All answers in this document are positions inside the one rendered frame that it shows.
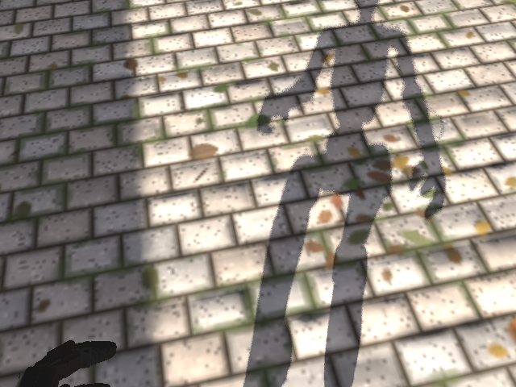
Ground robot left hand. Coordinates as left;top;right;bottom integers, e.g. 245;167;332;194
16;340;117;387

